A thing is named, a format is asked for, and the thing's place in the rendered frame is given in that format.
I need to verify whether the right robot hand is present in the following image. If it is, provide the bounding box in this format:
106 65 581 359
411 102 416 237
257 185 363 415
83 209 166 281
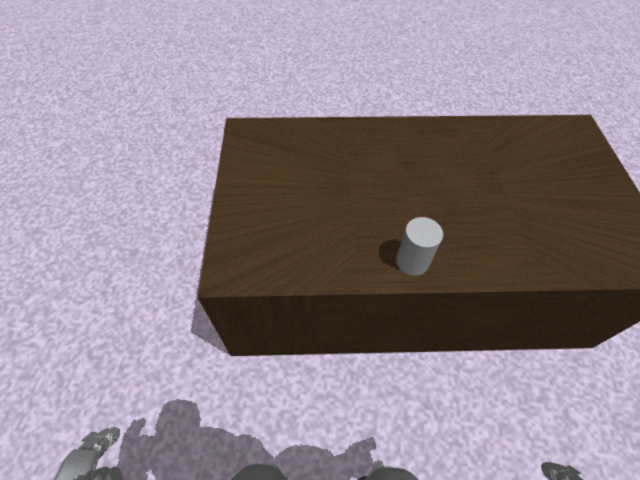
541 462 584 480

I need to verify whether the can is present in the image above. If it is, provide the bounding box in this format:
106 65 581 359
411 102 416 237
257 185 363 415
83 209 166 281
396 217 443 276

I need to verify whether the left robot hand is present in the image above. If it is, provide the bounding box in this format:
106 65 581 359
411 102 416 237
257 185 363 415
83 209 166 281
54 427 124 480

